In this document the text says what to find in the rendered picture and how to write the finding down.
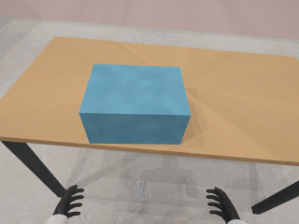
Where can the carton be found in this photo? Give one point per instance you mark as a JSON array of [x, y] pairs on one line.
[[135, 104]]

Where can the left robot hand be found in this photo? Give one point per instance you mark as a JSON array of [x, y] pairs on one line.
[[65, 204]]

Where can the right robot hand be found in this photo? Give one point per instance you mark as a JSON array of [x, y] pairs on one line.
[[228, 211]]

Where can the table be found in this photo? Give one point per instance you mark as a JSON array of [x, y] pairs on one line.
[[244, 106]]

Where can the left robot forearm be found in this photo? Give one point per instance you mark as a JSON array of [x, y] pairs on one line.
[[57, 219]]

